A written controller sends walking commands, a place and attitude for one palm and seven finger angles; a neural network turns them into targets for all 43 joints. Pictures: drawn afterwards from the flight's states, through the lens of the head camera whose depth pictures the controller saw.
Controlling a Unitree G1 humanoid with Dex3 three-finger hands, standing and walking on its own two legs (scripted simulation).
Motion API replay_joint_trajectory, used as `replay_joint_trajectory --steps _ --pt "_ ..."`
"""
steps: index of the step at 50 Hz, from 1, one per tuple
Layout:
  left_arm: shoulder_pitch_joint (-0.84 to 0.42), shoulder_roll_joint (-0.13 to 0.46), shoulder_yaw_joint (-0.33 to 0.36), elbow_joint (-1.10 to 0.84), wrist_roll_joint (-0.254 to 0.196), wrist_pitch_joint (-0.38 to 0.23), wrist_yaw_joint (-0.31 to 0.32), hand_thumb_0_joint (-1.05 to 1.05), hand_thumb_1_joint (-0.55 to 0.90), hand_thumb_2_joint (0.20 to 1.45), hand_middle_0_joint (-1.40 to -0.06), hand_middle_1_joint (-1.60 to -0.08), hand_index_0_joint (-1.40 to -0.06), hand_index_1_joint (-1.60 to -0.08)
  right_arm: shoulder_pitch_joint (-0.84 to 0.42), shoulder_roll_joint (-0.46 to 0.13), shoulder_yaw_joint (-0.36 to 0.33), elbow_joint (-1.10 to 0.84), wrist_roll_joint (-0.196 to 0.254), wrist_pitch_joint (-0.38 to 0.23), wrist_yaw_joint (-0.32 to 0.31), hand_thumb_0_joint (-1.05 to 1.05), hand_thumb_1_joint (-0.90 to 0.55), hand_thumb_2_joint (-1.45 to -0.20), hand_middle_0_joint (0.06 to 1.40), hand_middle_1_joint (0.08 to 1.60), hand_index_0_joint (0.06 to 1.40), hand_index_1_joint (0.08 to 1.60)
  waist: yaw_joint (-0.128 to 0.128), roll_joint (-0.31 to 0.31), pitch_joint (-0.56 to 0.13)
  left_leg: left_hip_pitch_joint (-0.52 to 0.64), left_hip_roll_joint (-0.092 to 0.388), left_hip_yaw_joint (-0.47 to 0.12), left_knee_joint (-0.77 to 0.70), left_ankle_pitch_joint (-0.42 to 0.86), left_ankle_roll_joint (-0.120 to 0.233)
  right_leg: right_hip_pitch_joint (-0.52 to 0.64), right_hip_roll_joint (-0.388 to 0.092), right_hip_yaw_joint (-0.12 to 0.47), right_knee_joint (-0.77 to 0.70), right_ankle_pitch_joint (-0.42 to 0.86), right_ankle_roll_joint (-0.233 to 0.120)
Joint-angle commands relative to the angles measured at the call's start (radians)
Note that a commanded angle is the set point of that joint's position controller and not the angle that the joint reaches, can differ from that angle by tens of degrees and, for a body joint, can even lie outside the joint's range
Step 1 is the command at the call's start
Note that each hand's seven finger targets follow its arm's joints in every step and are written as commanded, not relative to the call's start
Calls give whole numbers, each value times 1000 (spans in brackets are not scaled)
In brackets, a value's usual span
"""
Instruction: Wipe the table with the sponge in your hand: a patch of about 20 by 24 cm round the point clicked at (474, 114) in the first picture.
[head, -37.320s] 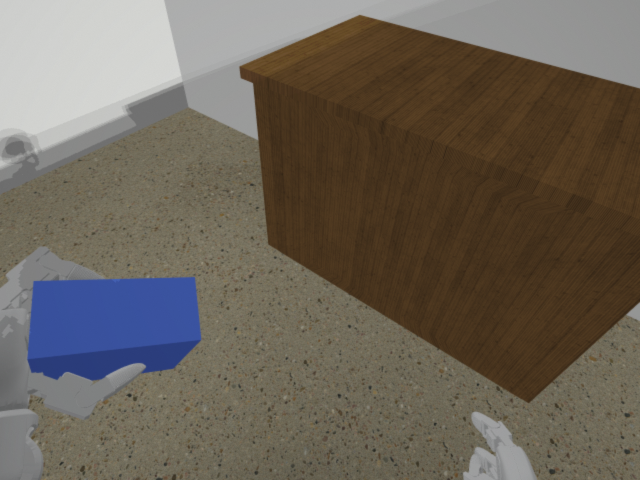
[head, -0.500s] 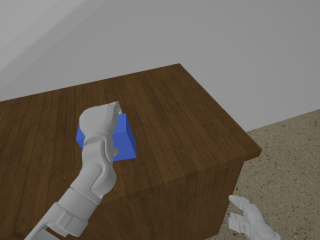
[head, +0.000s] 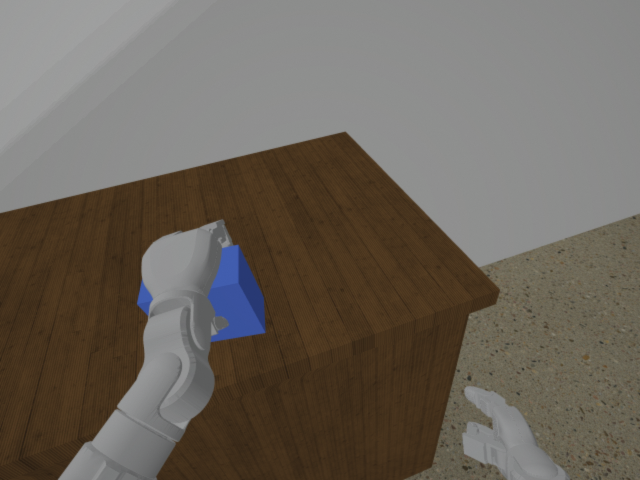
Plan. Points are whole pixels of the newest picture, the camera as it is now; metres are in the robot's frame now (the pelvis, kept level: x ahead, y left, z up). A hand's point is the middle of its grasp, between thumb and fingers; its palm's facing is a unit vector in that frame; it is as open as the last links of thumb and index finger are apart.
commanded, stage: slide back across to the middle lane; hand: left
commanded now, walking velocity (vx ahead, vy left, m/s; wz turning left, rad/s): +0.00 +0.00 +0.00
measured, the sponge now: (213, 308) +0.32 +0.19 +0.08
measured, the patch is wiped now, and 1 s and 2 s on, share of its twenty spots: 1.00 1.00 1.00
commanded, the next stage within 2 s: wipe forward along the middle lane in 0.58 s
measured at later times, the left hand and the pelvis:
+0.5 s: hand (170, 293) +0.28 +0.21 +0.15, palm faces +0.22 -0.25 -0.94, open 10.3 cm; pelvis +0.01 +0.00 +0.00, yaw -1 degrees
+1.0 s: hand (146, 288) +0.30 +0.26 +0.14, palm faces +0.06 -0.08 -0.99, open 10.3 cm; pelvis -0.01 +0.00 +0.00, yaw +1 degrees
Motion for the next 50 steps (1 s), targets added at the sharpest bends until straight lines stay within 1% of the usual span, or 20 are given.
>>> replay_joint_trajectory --steps 1,4,7,9,13,16,19,20,22,24,27,29,30,34,37,39,40,43,44,50 --pt "-97 80 77 -82 -71 5 -35 0 100 1300 -1200 -1600 -1200 -1600 -273 -69 -36 -194 2 -65 -17 0 -900 -900 200 300 200 300 15 -203 -58 -29 -40 14 -35 156 56 69 -37 94 -112 164 24" --pt "-106 142 139 -126 -71 1 -36 0 100 1300 -1200 -1600 -1200 -1600 -272 -73 -34 -194 -2 -65 -25 0 -900 -900 200 300 200 300 24 -177 -81 -17 -41 5 -40 177 54 85 -33 112 -105 195 18" --pt "-62 122 122 -159 -72 -5 -40 0 100 1300 -1200 -1600 -1200 -1600 -273 -67 -32 -197 -4 -69 -26 0 -900 -900 200 300 200 300 26 -169 -89 -11 -40 9 -34 217 54 105 -36 102 -88 264 18" --pt "-49 189 190 -210 -75 -12 -40 0 100 1300 -1200 -1600 -1200 -1600 -273 -71 -35 -200 -7 -68 -28 0 -900 -900 200 300 200 300 35 -158 -112 2 -40 1 -34 240 53 124 -32 118 -80 296 13" --pt "33 193 206 -276 -87 -22 -41 0 100 1300 -1200 -1600 -1200 -1600 -266 -67 -34 -208 -11 -67 -25 0 -900 -900 200 300 200 300 42 -161 -126 4 -40 3 -21 298 53 160 -38 120 -52 429 13" --pt "28 196 212 -313 -95 -21 -43 0 100 1300 -1200 -1600 -1200 -1600 -263 -66 -34 -212 -12 -62 -29 0 -900 -900 200 300 200 300 35 -167 -96 6 -36 -1 -28 290 54 138 -35 117 -60 394 12" --pt "17 277 284 -363 -95 -24 -42 0 100 1300 -1200 -1600 -1200 -1600 -260 -74 -36 -210 -15 -61 -36 0 -900 -900 200 300 200 300 39 -146 -96 24 -35 -11 -28 290 55 126 -32 140 -67 373 5" --pt "10 238 247 -360 -97 -21 -44 0 100 1300 -1200 -1600 -1200 -1600 -265 -69 -32 -218 -16 -62 -39 0 -900 -900 200 300 200 300 35 -138 -87 19 -35 -7 -31 283 56 122 -35 122 -67 351 6" --pt "-2 244 249 -347 -98 -20 -48 0 100 1300 -1200 -1600 -1200 -1600 -255 -71 -32 -210 -15 -66 -44 0 -900 -900 200 300 200 300 30 -137 -72 21 -34 -12 -33 275 56 105 -33 124 -77 335 6" --pt "-29 306 299 -353 -90 -20 -46 0 100 1300 -1200 -1600 -1200 -1600 -254 -78 -30 -207 -16 -67 -53 0 -900 -900 200 300 200 300 34 -112 -73 32 -34 -18 -40 257 55 94 -30 140 -86 284 0" --pt "-32 266 259 -313 -88 -22 -55 0 100 1300 -1200 -1600 -1200 -1600 -251 -75 -26 -206 -15 -76 -61 0 -900 -900 200 300 200 300 29 -118 -71 24 -36 -17 -43 236 55 88 -33 124 -94 242 4" --pt "-56 332 309 -303 -77 -25 -56 0 100 1300 -1200 -1600 -1200 -1600 -252 -83 -25 -197 -16 -83 -67 0 -900 -900 200 300 200 300 34 -91 -80 30 -36 -24 -49 218 52 82 -30 136 -100 199 -2" --pt "-65 302 282 -292 -77 -28 -59 0 100 1300 -1200 -1600 -1200 -1600 -248 -76 -23 -204 -17 -87 -69 0 -900 -900 200 300 200 300 32 -118 -83 18 -39 -20 -49 216 55 91 -34 117 -96 198 4" --pt "-56 358 327 -257 -67 -37 -69 0 100 1300 -1200 -1600 -1200 -1600 -249 -88 -23 -190 -18 -97 -74 0 -900 -900 200 300 200 300 37 -103 -92 18 -40 -26 -52 203 51 90 -34 133 -104 174 2" --pt "-140 316 268 -163 -56 -45 -80 0 100 1300 -1200 -1600 -1200 -1600 -242 -87 -18 -177 -15 -112 -84 0 -900 -900 200 300 200 300 13 -121 -40 -5 -39 -25 -61 151 51 44 -36 111 -126 100 9" --pt "-155 368 306 -143 -41 -52 -86 0 100 1300 -1200 -1600 -1200 -1600 -242 -96 -22 -169 -16 -120 -90 0 -900 -900 200 300 200 300 22 -108 -54 4 -42 -29 -64 146 52 50 -36 126 -131 87 5" --pt "-198 324 256 -121 -36 -56 -92 0 100 1300 -1200 -1600 -1200 -1600 -241 -88 -18 -173 -15 -126 -93 0 -900 -900 200 300 200 300 14 -118 -52 -1 -43 -22 -67 136 54 46 -41 102 -130 74 10" --pt "-229 314 236 -35 -21 -70 -106 0 100 1300 -1200 -1600 -1200 -1600 -230 -93 -20 -154 -15 -139 -96 0 -900 -900 200 300 200 300 12 -130 -59 -6 -44 -26 -71 129 55 46 -43 95 -135 73 14" --pt "-256 354 266 -12 -11 -72 -109 0 100 1300 -1200 -1600 -1200 -1600 -225 -98 -23 -146 -14 -143 -98 0 -900 -900 200 300 200 300 11 -136 -64 -2 -44 -30 -78 120 54 45 -39 104 -139 56 10" --pt "-351 329 227 124 3 -117 -132 0 100 1300 -1200 -1600 -1200 -1600 -194 -103 -24 -125 -15 -164 -105 0 -900 -900 200 300 200 300 0 -162 -62 -16 -46 -24 -81 102 57 41 -46 78 -148 49 17"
